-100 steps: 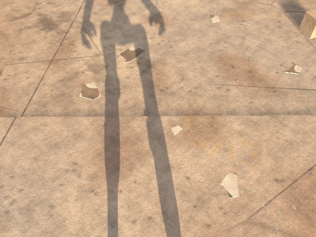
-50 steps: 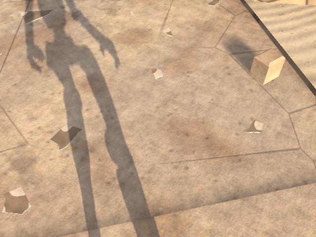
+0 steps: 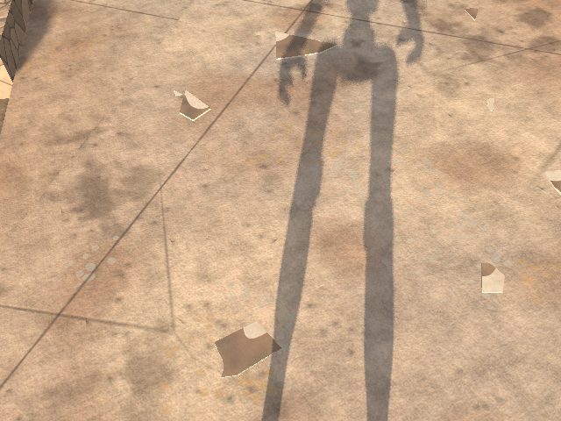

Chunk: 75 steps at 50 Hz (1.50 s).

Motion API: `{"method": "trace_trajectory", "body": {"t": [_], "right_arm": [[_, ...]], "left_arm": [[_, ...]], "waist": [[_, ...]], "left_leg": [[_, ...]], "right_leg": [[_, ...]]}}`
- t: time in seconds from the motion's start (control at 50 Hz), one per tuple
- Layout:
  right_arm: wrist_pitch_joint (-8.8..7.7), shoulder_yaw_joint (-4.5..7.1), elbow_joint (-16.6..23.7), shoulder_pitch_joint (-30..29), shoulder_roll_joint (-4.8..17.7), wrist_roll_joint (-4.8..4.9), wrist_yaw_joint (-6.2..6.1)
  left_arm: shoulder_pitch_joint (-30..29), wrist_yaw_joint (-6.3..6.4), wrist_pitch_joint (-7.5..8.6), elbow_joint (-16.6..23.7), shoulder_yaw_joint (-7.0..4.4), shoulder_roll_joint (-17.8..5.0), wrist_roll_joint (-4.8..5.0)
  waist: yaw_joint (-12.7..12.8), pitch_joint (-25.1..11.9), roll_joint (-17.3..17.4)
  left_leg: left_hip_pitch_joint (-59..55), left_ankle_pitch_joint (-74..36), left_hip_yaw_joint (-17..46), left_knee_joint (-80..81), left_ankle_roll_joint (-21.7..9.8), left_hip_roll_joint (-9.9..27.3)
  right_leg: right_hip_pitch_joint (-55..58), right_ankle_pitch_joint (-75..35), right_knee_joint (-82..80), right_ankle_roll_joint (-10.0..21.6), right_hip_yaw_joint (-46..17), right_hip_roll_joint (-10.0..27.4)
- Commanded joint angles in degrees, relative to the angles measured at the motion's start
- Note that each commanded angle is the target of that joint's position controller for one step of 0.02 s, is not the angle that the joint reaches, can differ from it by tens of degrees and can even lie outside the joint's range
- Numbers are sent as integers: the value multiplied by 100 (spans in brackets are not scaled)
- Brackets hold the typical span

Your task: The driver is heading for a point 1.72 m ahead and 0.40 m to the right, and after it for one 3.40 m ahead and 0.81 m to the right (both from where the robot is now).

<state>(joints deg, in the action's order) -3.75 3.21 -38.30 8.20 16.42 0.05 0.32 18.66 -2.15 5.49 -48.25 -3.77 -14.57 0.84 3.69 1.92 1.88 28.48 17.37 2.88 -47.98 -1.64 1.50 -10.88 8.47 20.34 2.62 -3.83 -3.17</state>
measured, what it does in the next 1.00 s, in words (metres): goes down, turning right: left foot 0.04 m lower, then right foot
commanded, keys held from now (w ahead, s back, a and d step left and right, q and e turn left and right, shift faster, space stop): w+e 0.84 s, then w+q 0.16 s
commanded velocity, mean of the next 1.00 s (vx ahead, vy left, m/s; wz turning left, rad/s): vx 0.50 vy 0.00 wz -0.42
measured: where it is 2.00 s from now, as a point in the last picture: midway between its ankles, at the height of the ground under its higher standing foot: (386, 291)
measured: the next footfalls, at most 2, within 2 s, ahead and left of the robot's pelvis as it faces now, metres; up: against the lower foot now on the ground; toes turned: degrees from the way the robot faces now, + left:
left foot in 0.20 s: +0.25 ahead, +0.15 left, -0.04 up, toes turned -9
right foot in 0.68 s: +0.47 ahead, -0.16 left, -0.04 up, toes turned -24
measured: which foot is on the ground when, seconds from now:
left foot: up 0.00-0.18, down 0.20-0.68, up 0.70-1.00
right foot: down 0.00-0.20, up 0.22-0.66, down 0.68-1.00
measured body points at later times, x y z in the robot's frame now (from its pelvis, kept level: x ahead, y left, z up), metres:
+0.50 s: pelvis +0.26 +0.04 -0.04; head +0.28 +0.03 +0.41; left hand +0.47 +0.26 -0.15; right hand +0.21 -0.24 -0.17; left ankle +0.21 +0.16 -0.79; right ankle +0.36 -0.15 -0.73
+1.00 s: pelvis +0.50 -0.09 -0.04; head +0.52 -0.12 +0.41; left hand +0.70 +0.11 -0.15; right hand +0.52 -0.41 -0.14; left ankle +0.74 -0.01 -0.72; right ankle +0.43 -0.15 -0.79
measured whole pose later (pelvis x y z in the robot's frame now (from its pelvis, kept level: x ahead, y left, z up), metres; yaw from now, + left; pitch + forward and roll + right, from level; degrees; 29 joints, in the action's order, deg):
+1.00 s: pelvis +0.50 -0.09 -0.04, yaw -29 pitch +1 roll -1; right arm -5.0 2.9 -43.5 7.1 17.2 -0.1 0.4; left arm 17.2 -0.3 3.1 -41.7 -2.8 -15.4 0.0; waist 2.5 1.9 2.3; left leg 39.4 -1.6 3.3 -43.0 2.9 7.0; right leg -6.8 11.0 16.9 5.2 -3.5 -6.4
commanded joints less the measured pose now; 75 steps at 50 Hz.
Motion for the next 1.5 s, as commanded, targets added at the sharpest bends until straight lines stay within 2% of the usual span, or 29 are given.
{"method": "trace_trajectory", "body": {"t": [0.02,0.12,0.18,0.22,0.24,0.26,0.3,0.34,0.5,0.6,0.66,0.68,0.7,0.72,0.74,0.76,0.8,0.88,1.0,1.08,1.16,1.2,1.22,1.24,1.26,1.3,1.34,1.4,1.5], "right_arm": [[-237,37,413,-401,259,-24,90],[-312,3,505,-903,281,43,123],[-354,91,231,-254,382,8,103],[-335,173,-137,1377,669,-176,71],[-210,219,-142,1465,883,-107,83],[-121,399,-412,1560,1236,19,94],[-156,175,-233,653,563,-63,92],[-237,129,-312,115,355,-88,102],[-226,250,-768,594,625,7,-115],[-90,326,-963,931,919,128,-130],[32,380,-931,916,1189,138,-186],[26,331,-881,945,1122,91,-209],[-84,73,-611,1479,383,-193,-116],[-322,22,-497,1291,524,-83,-8],[-434,158,-344,573,940,183,44],[-482,121,-233,335,875,201,31],[-401,177,-356,458,870,-29,-57],[-160,129,-397,648,572,-89,-52],[-187,-22,-167,-437,334,48,55],[-197,-23,47,-859,446,114,175],[-195,-4,170,-715,522,101,315],[-166,166,-65,287,794,56,289],[-152,311,-193,1059,1151,28,244],[-142,466,-136,1486,1823,-44,209],[-113,339,-131,1567,1358,40,202],[-46,222,54,923,985,47,148],[21,171,167,540,836,32,104],[81,226,224,337,976,-23,43],[304,279,140,459,1082,112,-161]], "left_arm": [[-308,132,56,368,-256,-1081,83],[167,309,-72,182,-289,-969,142],[304,347,-128,179,-252,-763,54],[537,284,-107,256,-39,-121,-11],[1171,281,-63,255,-51,-286,39],[1090,291,-24,446,-82,-562,228],[91,363,-132,516,-205,-927,222],[52,344,-269,548,-177,-670,95],[-1086,74,-261,1054,17,-160,21],[-1704,-112,-327,1499,-7,-359,22],[-713,-110,-388,1377,-247,-831,14],[264,-13,-432,1125,-440,-1201,29],[521,95,-442,1078,-558,-1913,87],[703,77,-369,1267,-460,-1755,73],[568,57,-314,1194,-356,-1412,-9],[198,67,-271,1204,-307,-1271,4],[-563,93,-254,1378,-195,-968,-57],[-669,170,-185,1331,-159,-900,-89],[-153,217,-113,894,-130,-1001,-75],[106,193,-116,575,-154,-1082,-72],[58,258,-222,428,-208,-1191,-49],[-152,311,-303,493,-203,-1242,-62],[-169,379,-319,613,-140,-1142,-120],[413,343,-202,851,28,-680,-214],[314,282,-69,770,65,-714,-252],[-392,195,50,969,6,-1033,-11],[-616,280,-48,1057,-58,-1072,-161],[-257,370,-238,991,-14,-826,-176],[-776,429,-338,1087,12,-719,-168]], "waist": [[-95,-291,-735],[10,-20,-661],[-349,-325,-322],[-989,-1379,885],[-681,-1517,1317],[-662,-1503,1573],[-679,-312,424],[-302,167,557],[-614,77,147],[-626,156,133],[62,-569,275],[529,-1048,15],[106,-1615,-1524],[269,-2645,-1330],[451,-1896,-788],[234,-1170,-521],[-308,-526,-263],[-550,-460,-473],[-4,-87,-562],[160,213,-474],[-29,75,-550],[-589,-635,-538],[-936,-1148,-271],[-722,-1975,1000],[-825,-2447,1123],[-765,-1311,131],[-463,-686,-190],[-181,-712,186],[-329,-991,302]], "left_leg": [[-242,-1397,35,1130,118,-14],[-978,-2490,399,2465,136,4],[-2196,-2459,250,2661,-97,145],[-4664,-3447,1131,1795,-444,1484],[-4888,-3906,1887,1584,-798,2111],[-4631,-1047,3049,2427,-1332,2496],[-3081,387,2546,3418,-1183,1896],[-2175,-838,1666,3671,-1051,1591],[-2409,-2602,-443,3902,-731,1191],[-3081,-3669,-925,3421,-513,1409],[-3003,-5932,-1300,1522,-273,1282],[-1988,-5163,-1370,82,-66,1071],[514,-75,-1308,-2173,274,226],[1528,1834,40,-3205,299,-381],[2066,1273,310,-3232,186,-36],[2024,718,216,-2733,121,193],[1143,163,199,-1835,232,532],[567,-556,-15,-1043,530,544],[433,-2705,-146,1006,396,434],[972,-2348,-67,1481,123,350],[856,-1249,-207,1667,-232,87],[-714,-1206,-642,1831,-483,-384],[-2128,-1870,-26,1807,-742,-66],[-4355,-2316,2634,1887,-1826,1423],[-4963,-2865,4026,2598,-2105,1840],[-3714,-3506,2449,2541,-1630,1450],[-2371,-4275,1692,2741,-1426,1074],[-1636,-4895,1305,2896,-1443,754],[-1600,-4256,1257,2658,-1065,473]], "right_leg": [[60,-834,-830,937,-1320,1206],[-166,275,-207,633,-1592,1097],[-690,879,938,340,-1501,774],[-2574,2977,4210,-69,-651,96],[-3347,3059,5065,-169,-569,206],[-4002,2353,5555,-235,-365,479],[-3909,1187,5357,-307,-357,785],[-3460,769,4764,-425,-552,1010],[-2793,-1118,2267,-226,131,844],[-2519,-522,1625,135,536,595],[-724,35,1353,537,995,-21],[946,-166,1138,788,610,15],[3168,-202,1072,1673,-2123,1622],[3858,826,11,2383,-4558,2383],[3365,866,-237,1959,-3759,2132],[2427,545,-304,1710,-2982,1879],[769,-574,-491,1428,-1990,1426],[-215,-1544,-827,1439,-1144,1172],[-66,-817,-1052,1002,-424,1087],[904,-821,-976,964,-414,1525],[1695,-2474,-346,726,-136,1737],[1530,-4431,991,489,279,1430],[685,-3975,2376,220,506,1146],[-1655,-1011,4809,-332,696,144],[-2580,2485,5632,-422,-81,-285],[-2944,2007,5627,-347,-265,344],[-2552,1607,4873,-427,-128,643],[-2099,1249,4226,-678,-4,526],[-1980,122,2909,-875,-66,280]]}}
Velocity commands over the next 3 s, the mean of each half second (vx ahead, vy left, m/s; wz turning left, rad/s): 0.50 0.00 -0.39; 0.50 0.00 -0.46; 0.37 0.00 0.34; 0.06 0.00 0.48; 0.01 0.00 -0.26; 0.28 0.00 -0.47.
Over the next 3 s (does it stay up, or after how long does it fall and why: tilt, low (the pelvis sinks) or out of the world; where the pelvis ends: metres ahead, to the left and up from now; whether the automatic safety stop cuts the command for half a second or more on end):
stays up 0.95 -0.22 -0.05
